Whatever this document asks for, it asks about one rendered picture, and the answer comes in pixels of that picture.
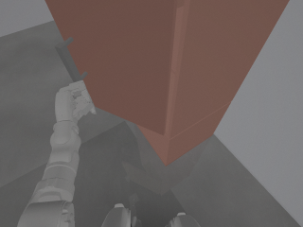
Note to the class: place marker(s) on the robot left hand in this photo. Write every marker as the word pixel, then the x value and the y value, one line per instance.
pixel 69 109

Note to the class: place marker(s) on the left robot shin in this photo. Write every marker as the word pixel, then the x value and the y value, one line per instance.
pixel 119 205

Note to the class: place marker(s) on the cupboard door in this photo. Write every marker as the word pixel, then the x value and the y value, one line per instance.
pixel 126 47

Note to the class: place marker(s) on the right robot thigh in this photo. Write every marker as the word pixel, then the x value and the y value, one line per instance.
pixel 184 221

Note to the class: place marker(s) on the handle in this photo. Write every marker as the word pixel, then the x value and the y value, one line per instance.
pixel 68 61

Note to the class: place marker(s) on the left robot upper arm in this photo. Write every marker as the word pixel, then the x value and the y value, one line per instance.
pixel 49 214

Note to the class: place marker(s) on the robot left forearm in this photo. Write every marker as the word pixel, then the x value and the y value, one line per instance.
pixel 57 184

